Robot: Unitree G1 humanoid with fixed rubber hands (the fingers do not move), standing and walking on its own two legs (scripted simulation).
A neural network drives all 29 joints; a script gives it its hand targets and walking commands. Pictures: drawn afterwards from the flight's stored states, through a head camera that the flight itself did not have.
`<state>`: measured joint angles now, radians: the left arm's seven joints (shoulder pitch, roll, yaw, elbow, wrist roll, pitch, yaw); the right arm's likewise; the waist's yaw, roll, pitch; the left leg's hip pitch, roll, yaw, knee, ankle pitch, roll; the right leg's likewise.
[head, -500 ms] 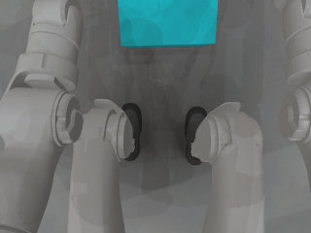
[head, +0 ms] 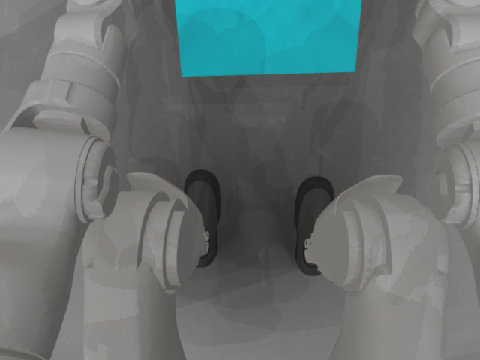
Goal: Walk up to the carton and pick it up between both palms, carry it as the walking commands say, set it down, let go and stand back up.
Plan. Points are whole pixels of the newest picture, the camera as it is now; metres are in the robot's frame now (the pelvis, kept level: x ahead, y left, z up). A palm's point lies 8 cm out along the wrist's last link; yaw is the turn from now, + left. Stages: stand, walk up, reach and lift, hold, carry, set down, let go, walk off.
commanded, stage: reach and lift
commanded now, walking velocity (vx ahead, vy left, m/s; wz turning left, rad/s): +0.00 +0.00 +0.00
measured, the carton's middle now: out of the picture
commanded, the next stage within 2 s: none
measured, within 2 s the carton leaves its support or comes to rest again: leaves its support in 1.56 s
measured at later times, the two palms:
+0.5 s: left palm out of the picture +0.54 +0.15 -0.19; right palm out of the picture +0.54 -0.18 -0.20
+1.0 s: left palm out of the picture +0.55 +0.15 -0.19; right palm out of the picture +0.55 -0.17 -0.20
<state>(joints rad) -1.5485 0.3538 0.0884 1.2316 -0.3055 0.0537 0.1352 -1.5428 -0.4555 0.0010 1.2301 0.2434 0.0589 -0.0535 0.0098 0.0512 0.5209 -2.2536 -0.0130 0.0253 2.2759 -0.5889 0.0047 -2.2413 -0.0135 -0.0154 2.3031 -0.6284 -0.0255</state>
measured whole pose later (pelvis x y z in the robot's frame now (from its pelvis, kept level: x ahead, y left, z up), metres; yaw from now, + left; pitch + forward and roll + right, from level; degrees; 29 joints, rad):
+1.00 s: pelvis +0.00 +0.00 -0.01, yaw +0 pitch +31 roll +1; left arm -1.58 0.30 0.15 1.26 -0.18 0.07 0.11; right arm -1.61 -0.38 -0.03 1.28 0.15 0.09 -0.03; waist 0.01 0.05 0.52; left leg -2.25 -0.02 0.02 2.30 -0.59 0.00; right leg -2.24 -0.02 -0.02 2.33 -0.63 -0.04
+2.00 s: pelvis -0.02 +0.01 +0.03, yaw -2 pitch +29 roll +0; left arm -1.52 0.18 0.28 0.93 -0.09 0.23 0.24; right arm -1.58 -0.37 -0.09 1.08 0.08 0.27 -0.17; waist 0.04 0.04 0.52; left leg -2.14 -0.08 -0.02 2.20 -0.57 -0.04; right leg -2.14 0.04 0.01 2.20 -0.58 0.01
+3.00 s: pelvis -0.04 +0.01 +0.10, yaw -3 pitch +24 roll +0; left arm -1.34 0.03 0.39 0.59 0.05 0.37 0.37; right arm -1.43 -0.25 -0.22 0.81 -0.03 0.42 -0.20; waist 0.04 0.03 0.52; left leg -1.88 -0.07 -0.03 1.97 -0.51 -0.03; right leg -1.88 0.05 0.01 1.96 -0.51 0.02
